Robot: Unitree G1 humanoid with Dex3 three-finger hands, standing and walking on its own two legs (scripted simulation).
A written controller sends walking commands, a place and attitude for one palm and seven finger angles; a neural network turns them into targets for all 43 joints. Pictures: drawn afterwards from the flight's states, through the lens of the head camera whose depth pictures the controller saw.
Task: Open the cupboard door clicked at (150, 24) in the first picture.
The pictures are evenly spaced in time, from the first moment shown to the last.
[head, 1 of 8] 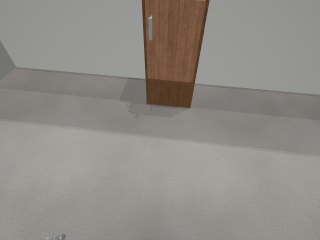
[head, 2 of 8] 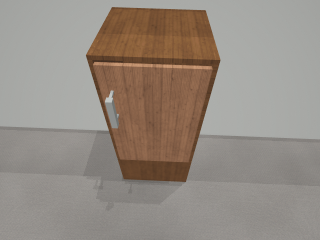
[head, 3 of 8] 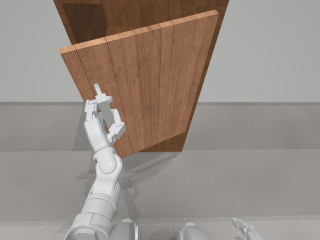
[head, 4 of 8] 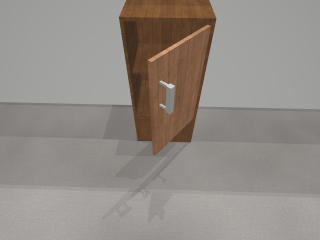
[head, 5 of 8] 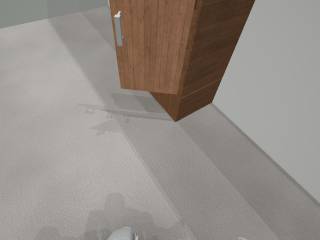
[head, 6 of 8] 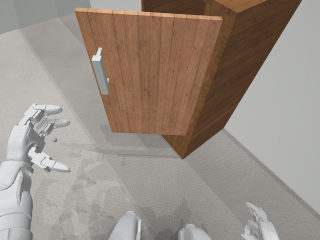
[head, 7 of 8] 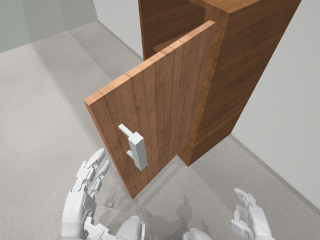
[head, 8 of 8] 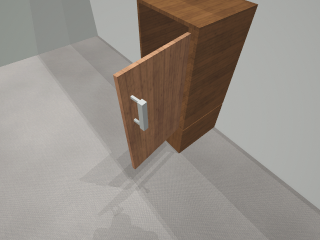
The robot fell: no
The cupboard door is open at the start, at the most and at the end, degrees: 0 100 99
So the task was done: yes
